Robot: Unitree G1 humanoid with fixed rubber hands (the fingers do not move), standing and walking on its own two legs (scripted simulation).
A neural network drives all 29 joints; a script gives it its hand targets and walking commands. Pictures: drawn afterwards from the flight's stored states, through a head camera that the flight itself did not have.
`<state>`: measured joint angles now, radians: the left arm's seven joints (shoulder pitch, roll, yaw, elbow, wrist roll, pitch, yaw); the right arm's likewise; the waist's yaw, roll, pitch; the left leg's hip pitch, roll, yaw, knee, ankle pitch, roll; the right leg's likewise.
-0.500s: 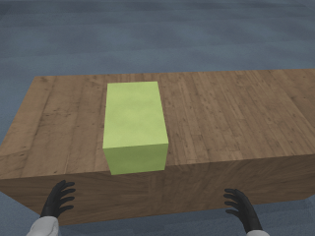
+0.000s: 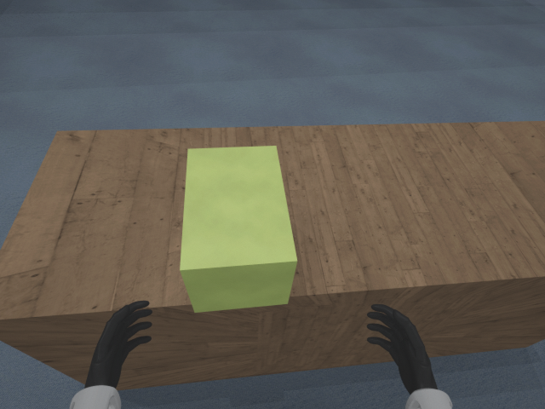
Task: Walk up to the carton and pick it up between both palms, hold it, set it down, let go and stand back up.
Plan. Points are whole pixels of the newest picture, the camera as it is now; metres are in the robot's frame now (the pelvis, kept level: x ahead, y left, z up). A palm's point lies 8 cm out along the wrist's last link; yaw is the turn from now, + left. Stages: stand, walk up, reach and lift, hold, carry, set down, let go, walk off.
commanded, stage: reach and lift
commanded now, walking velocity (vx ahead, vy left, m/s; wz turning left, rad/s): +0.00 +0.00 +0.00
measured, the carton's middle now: (237, 225) +0.43 +0.06 -0.04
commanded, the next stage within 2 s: none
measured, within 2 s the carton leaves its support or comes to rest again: neither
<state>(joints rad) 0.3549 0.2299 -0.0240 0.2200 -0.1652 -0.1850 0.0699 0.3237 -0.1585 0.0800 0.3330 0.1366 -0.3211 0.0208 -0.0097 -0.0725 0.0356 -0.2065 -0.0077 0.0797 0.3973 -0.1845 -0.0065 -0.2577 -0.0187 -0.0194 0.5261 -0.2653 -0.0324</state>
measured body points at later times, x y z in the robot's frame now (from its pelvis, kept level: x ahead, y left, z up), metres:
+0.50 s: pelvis +0.00 +0.00 +0.00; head +0.01 +0.01 +0.45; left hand +0.26 +0.21 +0.01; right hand +0.27 -0.17 +0.01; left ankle +0.02 +0.13 -0.74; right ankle +0.01 -0.09 -0.74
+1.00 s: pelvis +0.00 +0.00 +0.00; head +0.02 +0.00 +0.45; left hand +0.31 +0.22 +0.04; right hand +0.33 -0.16 +0.07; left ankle +0.02 +0.12 -0.74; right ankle +0.01 -0.09 -0.74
